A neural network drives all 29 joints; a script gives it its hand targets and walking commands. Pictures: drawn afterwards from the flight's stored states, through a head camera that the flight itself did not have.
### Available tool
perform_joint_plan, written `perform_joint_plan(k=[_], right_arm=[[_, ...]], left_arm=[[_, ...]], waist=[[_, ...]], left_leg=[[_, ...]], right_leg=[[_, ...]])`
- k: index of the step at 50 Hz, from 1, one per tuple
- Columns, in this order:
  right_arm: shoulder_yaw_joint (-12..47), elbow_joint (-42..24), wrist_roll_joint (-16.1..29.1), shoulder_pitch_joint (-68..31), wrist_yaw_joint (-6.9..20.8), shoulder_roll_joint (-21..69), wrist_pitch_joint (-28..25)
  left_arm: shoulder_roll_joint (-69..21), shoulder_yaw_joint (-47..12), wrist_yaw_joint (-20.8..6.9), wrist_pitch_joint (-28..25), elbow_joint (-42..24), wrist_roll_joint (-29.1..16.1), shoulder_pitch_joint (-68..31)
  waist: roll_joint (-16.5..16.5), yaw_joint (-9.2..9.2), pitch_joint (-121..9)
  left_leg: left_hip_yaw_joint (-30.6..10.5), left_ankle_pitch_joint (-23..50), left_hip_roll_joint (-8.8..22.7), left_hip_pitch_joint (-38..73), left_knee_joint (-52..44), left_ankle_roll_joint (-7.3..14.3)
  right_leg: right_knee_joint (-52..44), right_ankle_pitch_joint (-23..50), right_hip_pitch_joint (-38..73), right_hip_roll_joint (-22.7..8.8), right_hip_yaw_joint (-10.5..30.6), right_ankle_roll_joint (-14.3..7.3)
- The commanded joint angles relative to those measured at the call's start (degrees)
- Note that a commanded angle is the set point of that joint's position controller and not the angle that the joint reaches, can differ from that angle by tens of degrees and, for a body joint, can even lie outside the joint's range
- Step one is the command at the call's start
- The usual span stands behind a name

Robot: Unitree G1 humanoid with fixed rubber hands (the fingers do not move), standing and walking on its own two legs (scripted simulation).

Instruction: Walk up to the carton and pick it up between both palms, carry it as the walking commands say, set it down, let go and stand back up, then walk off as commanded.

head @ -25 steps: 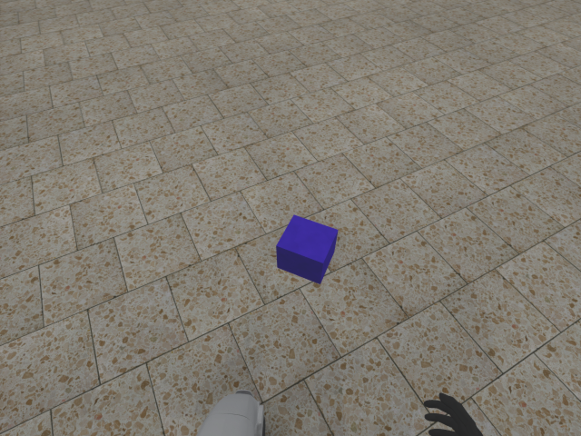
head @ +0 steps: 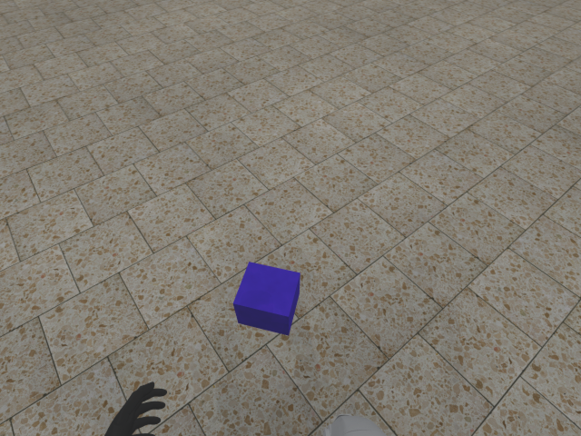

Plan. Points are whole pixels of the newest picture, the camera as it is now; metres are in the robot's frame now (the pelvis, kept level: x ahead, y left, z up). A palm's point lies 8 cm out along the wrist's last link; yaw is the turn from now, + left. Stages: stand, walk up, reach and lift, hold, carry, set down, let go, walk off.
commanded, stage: walk up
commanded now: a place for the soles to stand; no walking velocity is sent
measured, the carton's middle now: (268, 298) +0.63 +0.07 -0.67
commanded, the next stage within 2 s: none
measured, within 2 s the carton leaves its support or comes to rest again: neither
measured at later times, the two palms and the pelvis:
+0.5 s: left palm (97, 421) +0.16 +0.28 -0.11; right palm (414, 352) +0.24 -0.19 -0.09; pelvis +0.10 +0.04 +0.01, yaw +1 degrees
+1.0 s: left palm out of the picture +0.10 +0.36 -0.09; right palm (418, 368) +0.22 -0.20 -0.09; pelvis +0.13 +0.08 +0.02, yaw -2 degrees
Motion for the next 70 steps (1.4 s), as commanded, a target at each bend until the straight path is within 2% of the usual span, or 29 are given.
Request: perform_joint_plan(k=[1, 4, 7, 9, 11, 13, 14, 15, 16, 18, 21, 25, 38, 39, 40, 41, 44, 47, 50, 52, 53, 54, 55, 56, 57, 59, 64, 68, 70], right_arm=[[-1.2, -7.5, -0.4, -2.5, -0.1, -5.4, 0.3], [-1.6, -6.4, -0.5, -2.7, 0.2, -4.2, 0.2], [-0.9, -5.7, 0.2, -3.2, 0.1, -0.7, 0.5], [-0.2, -5.3, 1.1, -5.4, -0.4, 1.0, 0.6], [0.1, -5.1, 1.3, -7.3, -1.0, 1.0, 0.7], [-0.1, -4.8, 1.0, -8.6, -1.3, -1.3, 0.4], [-1.1, -5.0, 0.8, -8.2, -1.6, -5.4, 0.1], [-1.2, -6.2, 1.4, -10.0, -1.8, -8.0, 0.1], [-1.2, -6.0, 2.1, -11.7, -2.1, -8.6, 0.8], [-0.5, -5.6, 2.3, -18.2, -2.2, -6.7, 2.0], [0.2, -3.7, 2.7, -18.6, -1.5, -5.0, 1.9], [0.1, -2.5, 2.6, -18.7, -1.2, -4.8, 1.3], [0.0, 1.9, 2.5, -17.1, -1.1, -5.3, 1.1], [-2.3, -1.0, -0.6, -17.8, 0.3, -10.6, 1.7], [-1.8, -3.1, -1.1, -20.7, 1.1, -7.6, 2.3], [-1.5, -4.7, -1.8, -21.8, 1.5, -6.4, 2.7], [-2.2, -5.2, -1.5, -19.3, 2.0, -6.0, 3.0], [-2.4, -5.7, -1.1, -18.5, 2.9, -5.6, 3.0], [-2.3, -7.5, -0.6, -19.7, 3.1, -5.1, 3.1], [-2.6, -7.4, -0.3, -16.5, 2.9, -5.0, 2.9], [-2.9, -6.2, -0.2, -12.0, 2.6, -5.3, 2.7], [-3.7, -4.3, -0.2, -5.7, 2.0, -7.8, 2.1], [-4.7, -4.7, -0.3, -1.6, 1.5, -14.1, 1.5], [-5.2, -4.0, 1.1, -1.3, 0.7, -17.6, 1.9], [-4.8, -4.0, 1.3, -4.9, -0.1, -16.0, 2.3], [-3.1, -3.8, 1.0, -11.5, -1.1, -10.6, 2.4], [-0.1, -2.5, 0.9, -13.9, -2.2, -5.8, 0.3], [0.4, -3.2, 1.5, -15.1, -2.1, -7.3, 1.0], [0.6, -3.4, 1.7, -14.4, -1.9, -8.0, 1.8]], left_arm=[[12.7, 3.8, 2.1, 0.5, 0.3, -2.0, 14.1], [8.3, 1.6, 1.5, -0.5, 1.8, -0.9, 8.6], [7.3, 0.4, 1.4, -1.2, 2.9, -0.9, 5.5], [7.7, -0.2, 1.1, -0.6, 3.5, -1.5, 5.3], [9.4, -0.3, 0.6, 0.6, 3.6, -2.5, 5.4], [9.4, -0.6, 0.4, 1.9, 3.1, -3.2, 4.7], [6.8, -1.4, 0.4, 2.2, 2.4, -3.1, 5.7], [3.2, -2.4, 0.7, 2.9, 2.2, -2.9, 9.9], [3.9, -1.8, 1.3, 4.0, 3.6, -2.9, 11.2], [6.0, -1.2, 1.7, 4.1, 4.4, -2.3, 10.7], [7.8, -1.1, 0.7, 2.8, 5.2, -2.0, 7.3], [7.9, -1.4, 0.6, 2.5, 6.5, -2.5, 5.3], [8.4, -1.5, 0.3, 2.8, 10.4, -2.5, 1.0], [10.3, 0.0, 1.7, 1.9, 11.5, -0.9, 11.2], [14.7, 1.6, 2.4, 1.8, 12.8, -0.8, 14.5], [15.7, 2.7, 3.4, 1.8, 12.2, -0.6, 14.5], [13.0, 3.1, 4.0, 0.5, 10.1, 0.0, 9.7], [11.7, 3.4, 3.7, -0.6, 9.0, 0.3, 10.0], [13.0, 4.1, 3.8, -0.2, 7.9, 0.6, 11.3], [14.1, 4.3, 3.7, 0.6, 6.8, 0.5, 9.6], [13.7, 4.0, 3.5, 1.1, 6.0, 0.3, 8.0], [10.7, 2.8, 3.2, 1.7, 5.5, 0.4, 9.8], [5.7, 1.0, 2.7, 1.7, 3.5, -0.4, 12.0], [4.5, 0.9, 3.4, 2.3, 2.1, -1.0, 11.8], [5.7, 1.2, 3.7, 2.9, 1.8, -1.2, 11.2], [6.8, 1.4, 3.1, 2.7, 3.2, -0.9, 12.1], [4.1, 0.8, 1.7, 2.5, 5.1, -1.4, 10.0], [3.5, 0.7, 1.6, 2.9, 3.9, -1.6, 5.4], [4.9, 1.0, 1.6, 2.6, 2.9, -1.3, 3.8]], waist=[[-6.1, 6.53, 1.8], [-7.6, 3.67, 4.1], [-7.4, 2.13, 0.6], [-9.1, 2.11, -1.8], [-9.7, 1.66, -3.2], [-7.3, 0.70, -3.5], [-2.0, 0.70, -6.0], [5.5, 2.91, -7.9], [6.8, 3.06, -7.5], [6.8, 4.14, -2.5], [4.4, 3.10, -2.5], [1.9, 2.73, -4.7], [-0.5, 2.38, -1.4], [2.8, 4.22, -4.0], [-5.3, 6.25, 1.9], [-8.5, 7.43, 6.3], [-7.2, 4.10, 7.9], [-9.2, 4.22, 4.6], [-10.4, 4.85, 4.5], [-10.8, 2.57, 3.7], [-9.0, -0.20, 2.5], [-0.1, -2.78, -0.4], [15.9, -4.36, -3.7], [19.0, -4.02, -4.0], [10.9, -1.70, -0.3], [6.5, 1.85, 4.3], [3.5, 4.20, 0.8], [7.2, 3.65, -1.3], [6.8, 3.78, -1.3]], left_leg=[[-3.3, -3.2, -0.2, -29.1, 21.1, -0.4], [-4.7, 3.7, 2.9, -23.5, 13.2, -1.5], [-2.1, 8.0, 1.3, -12.9, 2.8, -2.0], [0.0, 14.9, -1.1, -5.9, -3.4, -1.1], [1.4, 22.3, -3.2, -0.5, -10.1, 0.1], [-0.6, 32.9, -2.1, 7.6, -18.5, 1.5], [-6.9, 40.8, 4.4, 11.2, -18.7, 3.1], [-17.2, 45.4, 14.3, 7.2, -22.4, 7.2], [-20.4, 38.5, 17.0, 2.3, -25.4, 11.6], [-15.9, 28.4, 12.2, -3.8, -26.4, 8.9], [-9.2, 28.6, 5.5, -1.8, -23.3, 3.9], [-8.3, 31.7, 5.0, 2.6, -22.6, 4.1], [-7.5, 19.9, 3.1, -0.1, -26.1, 2.8], [-2.0, -1.4, -0.8, -6.0, -17.4, 1.5], [1.0, -2.3, -3.0, -21.8, -8.0, -0.7], [-2.3, 0.3, 0.4, -30.6, 0.4, -1.4], [-5.5, 9.0, 4.3, -30.3, 4.6, -3.8], [-3.4, 10.1, 3.9, -22.2, -0.1, -4.8], [-1.6, 10.6, 3.3, -15.5, -5.3, -3.8], [1.2, 12.4, 1.5, -5.2, -9.9, -2.8], [3.9, 13.6, -0.8, 4.4, -14.0, -2.4], [4.1, 12.1, -2.7, 14.1, -17.6, -2.3], [-14.1, 4.8, 11.4, 16.2, -27.8, 0.8], [-30.3, -1.3, 19.2, 9.8, -38.1, 6.3], [-31.6, -8.8, 21.0, 5.3, -38.8, 9.7], [-23.7, -11.3, 19.0, 1.4, -38.1, 11.0], [-5.9, 28.4, 17.4, -1.6, -30.3, 10.4], [-1.4, 40.2, 17.1, -2.3, -23.6, 8.7], [-0.1, 34.6, 15.9, -4.2, -21.2, 6.5]], right_leg=[[-25.9, -23.1, 20.7, -24.5, 41.1, -12.8], [-24.9, -8.0, 13.3, -17.8, 24.2, -10.9], [-18.1, 24.5, 9.2, -13.9, 10.6, -9.8], [-12.0, 37.4, 7.0, -12.1, 5.8, -8.4], [-8.5, 34.3, 4.8, -11.2, 4.9, -6.7], [-5.9, 18.0, -0.2, -8.6, 4.7, -3.3], [-3.1, 4.0, -2.4, -5.9, 3.9, -0.9], [1.8, -13.5, 0.7, -1.6, 2.2, 1.5], [3.3, -17.5, 4.5, -1.1, 1.8, 1.9], [-3.5, -9.2, 7.9, -2.8, 2.4, 1.4], [-9.7, 0.5, 8.6, -5.1, 5.5, 0.6], [-11.3, 1.9, 8.7, -5.1, 4.7, 0.4], [-16.1, -3.9, 8.4, -5.9, 5.7, -0.5], [-19.5, -21.9, 13.2, -9.5, 16.5, -5.4], [-25.1, -35.0, 18.5, -16.8, 26.6, -9.7], [-28.3, -35.9, 20.2, -22.8, 33.8, -12.8], [-28.7, -23.0, 17.6, -20.1, 27.3, -10.6], [-25.1, -11.3, 16.1, -15.3, 17.6, -8.8], [-21.9, -8.8, 12.1, -15.0, 15.9, -8.3], [-17.6, -6.5, 5.8, -14.3, 14.2, -7.2], [-12.8, -5.8, 0.4, -12.0, 11.9, -5.6], [-0.3, -5.8, -3.7, -6.9, 9.0, -3.6], [18.7, -17.7, -10.1, 0.5, 4.0, 0.1], [28.3, -28.6, -13.8, 2.9, 8.1, 0.6], [32.8, -25.3, -13.5, 0.1, 11.1, 0.3], [29.7, -19.3, -13.2, -2.4, 9.5, 0.4], [13.1, -11.7, -0.9, -1.7, 7.0, 1.2], [3.6, -2.6, 5.7, 0.7, 2.6, 0.1], [-4.3, 5.7, 9.5, 0.6, 4.0, -1.0]])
